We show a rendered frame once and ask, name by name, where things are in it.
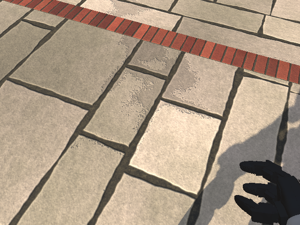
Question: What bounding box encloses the right robot forearm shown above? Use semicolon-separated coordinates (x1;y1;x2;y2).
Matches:
286;214;300;225

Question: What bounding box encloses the robot right hand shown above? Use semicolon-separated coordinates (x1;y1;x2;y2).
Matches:
234;159;300;225

